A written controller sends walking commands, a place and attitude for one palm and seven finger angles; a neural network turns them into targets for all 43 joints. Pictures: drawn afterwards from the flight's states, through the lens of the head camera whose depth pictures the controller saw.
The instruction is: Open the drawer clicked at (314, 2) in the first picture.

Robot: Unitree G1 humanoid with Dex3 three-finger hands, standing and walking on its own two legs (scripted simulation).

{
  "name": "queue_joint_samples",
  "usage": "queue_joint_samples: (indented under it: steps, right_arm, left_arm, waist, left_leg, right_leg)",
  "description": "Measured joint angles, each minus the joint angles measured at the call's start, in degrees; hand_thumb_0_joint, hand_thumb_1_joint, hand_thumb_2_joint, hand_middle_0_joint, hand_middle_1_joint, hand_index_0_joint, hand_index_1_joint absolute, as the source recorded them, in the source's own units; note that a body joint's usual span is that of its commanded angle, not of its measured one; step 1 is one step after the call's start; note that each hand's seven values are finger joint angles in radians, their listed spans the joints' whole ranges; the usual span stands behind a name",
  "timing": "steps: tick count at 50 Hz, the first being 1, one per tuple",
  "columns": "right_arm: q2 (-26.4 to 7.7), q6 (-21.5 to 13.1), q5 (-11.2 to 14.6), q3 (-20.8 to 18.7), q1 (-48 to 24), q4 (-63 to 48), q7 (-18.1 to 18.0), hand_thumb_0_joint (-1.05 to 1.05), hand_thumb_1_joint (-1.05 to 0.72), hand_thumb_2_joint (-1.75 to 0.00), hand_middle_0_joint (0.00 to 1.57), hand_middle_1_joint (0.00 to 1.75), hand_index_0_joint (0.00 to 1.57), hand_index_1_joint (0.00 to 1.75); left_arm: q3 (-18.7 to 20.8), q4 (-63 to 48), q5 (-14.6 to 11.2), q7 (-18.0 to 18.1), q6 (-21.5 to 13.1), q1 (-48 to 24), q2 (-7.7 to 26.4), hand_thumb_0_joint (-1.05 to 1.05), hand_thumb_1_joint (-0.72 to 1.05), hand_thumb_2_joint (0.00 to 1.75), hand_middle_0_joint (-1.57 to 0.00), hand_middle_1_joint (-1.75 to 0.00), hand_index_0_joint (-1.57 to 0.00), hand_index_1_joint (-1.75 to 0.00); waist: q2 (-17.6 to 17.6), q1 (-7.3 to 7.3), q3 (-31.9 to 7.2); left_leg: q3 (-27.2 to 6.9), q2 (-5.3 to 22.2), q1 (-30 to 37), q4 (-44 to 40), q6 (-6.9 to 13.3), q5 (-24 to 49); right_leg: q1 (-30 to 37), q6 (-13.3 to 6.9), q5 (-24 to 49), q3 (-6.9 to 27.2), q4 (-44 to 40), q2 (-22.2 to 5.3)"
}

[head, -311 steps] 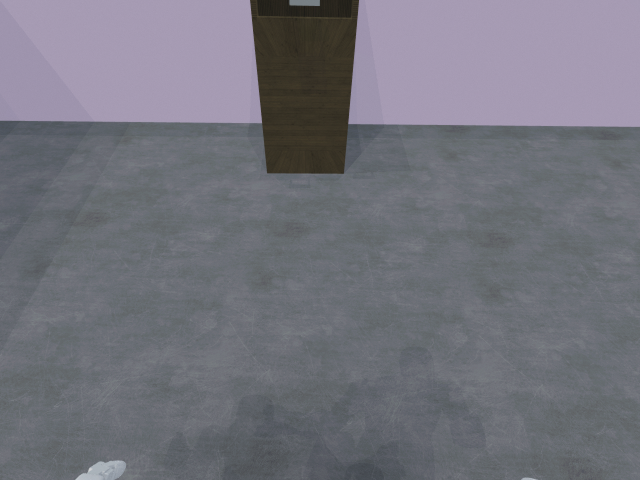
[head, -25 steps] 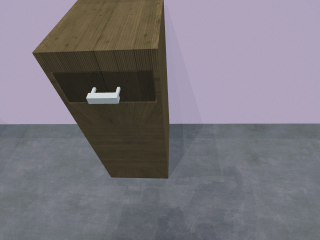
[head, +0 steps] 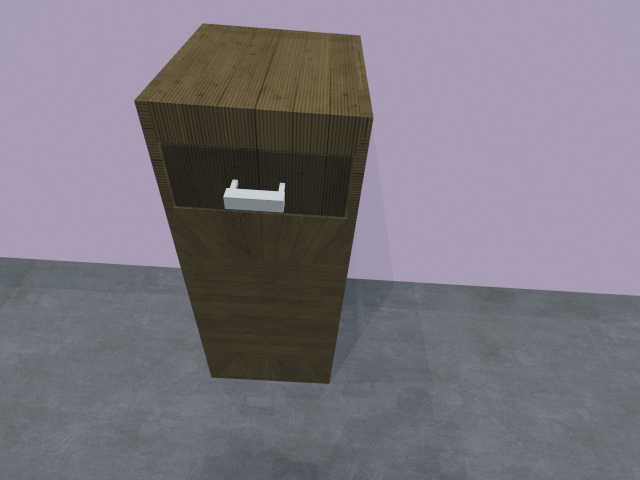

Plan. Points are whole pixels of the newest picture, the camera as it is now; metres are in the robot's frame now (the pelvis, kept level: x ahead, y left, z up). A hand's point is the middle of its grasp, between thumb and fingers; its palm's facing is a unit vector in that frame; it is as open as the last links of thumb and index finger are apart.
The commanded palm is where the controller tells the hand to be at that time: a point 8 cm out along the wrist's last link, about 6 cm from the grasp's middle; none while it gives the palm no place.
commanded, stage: come to a stop and stand still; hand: left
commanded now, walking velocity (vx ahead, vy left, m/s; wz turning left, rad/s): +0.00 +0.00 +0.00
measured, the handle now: (256, 193) +0.58 +0.17 +0.04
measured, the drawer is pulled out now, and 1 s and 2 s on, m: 0.00 0.00 0.00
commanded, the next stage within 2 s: look again from close up in 0.88 s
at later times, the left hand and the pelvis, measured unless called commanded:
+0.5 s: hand out of the picture -0.06 +0.16 -0.17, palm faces +0.03 -0.98 -0.19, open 7.4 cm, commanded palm none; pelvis -0.03 -0.02 +0.01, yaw +0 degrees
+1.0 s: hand out of the picture -0.05 +0.12 -0.17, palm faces +0.08 -0.99 -0.15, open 7.3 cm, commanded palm none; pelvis -0.04 -0.04 +0.01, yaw +1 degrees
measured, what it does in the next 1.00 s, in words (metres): shifts its weight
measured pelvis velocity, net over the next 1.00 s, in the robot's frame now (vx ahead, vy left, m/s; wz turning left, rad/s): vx -0.04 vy -0.04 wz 0.02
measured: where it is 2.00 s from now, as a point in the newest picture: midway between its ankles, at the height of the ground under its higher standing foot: outside the picture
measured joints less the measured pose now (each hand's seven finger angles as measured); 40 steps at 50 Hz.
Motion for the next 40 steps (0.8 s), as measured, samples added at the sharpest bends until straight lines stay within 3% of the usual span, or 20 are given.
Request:
queue_joint_samples:
  steps: [9, 17, 22, 40]
  right_arm:
    - [-1.2, 0.4, 0.2, -1.1, 4.4, 3.8, -0.1, 0.0, -0.91, -0.9, 0.2, 0.3, 0.2, 0.3]
    - [-1.3, 1.1, 0.3, -1.4, 7.8, 8.4, -0.1, 0.0, -0.91, -0.9, 0.2, 0.3, 0.2, 0.3]
    - [-0.4, 1.3, 0.5, -1.4, 8.3, 10.0, -0.1, 0.01, -0.91, -0.9, 0.2, 0.3, 0.2, 0.3]
    - [1.9, 1.1, 0.2, -1.6, 6.2, 9.6, -0.3, 0.0, -0.91, -0.9, 0.2, 0.3, 0.2, 0.3]
  left_arm:
    - [0.1, 2.3, 0.2, -0.2, -0.1, 1.2, -0.9, 0.0, 0.91, 0.9, -0.19, -0.3, -0.2, -0.3]
    - [0.0, 5.8, 0.1, -0.1, -0.5, 3.4, -2.2, 0.0, 0.91, 0.9, -0.19, -0.3, -0.2, -0.3]
    - [-0.1, 7.7, 0.1, 0.0, -0.8, 4.5, -3.5, 0.0, 0.91, 0.9, -0.19, -0.3, -0.2, -0.3]
    - [0.5, 8.3, 0.0, 0.2, -1.5, 4.5, -7.4, 0.0, 0.91, 0.9, -0.2, -0.3, -0.2, -0.3]
  waist:
    - [-0.1, -1.19, 0.7]
    - [0.3, -1.77, 1.9]
    - [0.9, -1.82, 2.3]
    - [1.6, -1.26, 1.0]
  left_leg:
    - [1.2, -1.2, 0.7, -4.7, 0.8, 3.9]
    - [0.8, -1.1, 0.8, -6.9, 0.2, 6.1]
    - [0.2, -0.4, 0.5, -7.1, -0.6, 6.7]
    - [-1.7, 2.2, -3.6, -3.8, -3.0, 6.5]
  right_leg:
    - [-0.2, 0.0, 3.5, 1.2, -3.5, -1.0]
    - [-0.2, 0.6, 5.2, 0.8, -5.1, -0.9]
    - [-0.3, 0.9, 5.7, 0.2, -5.3, -0.2]
    - [-3.7, -1.4, 5.2, -1.6, -2.7, 2.3]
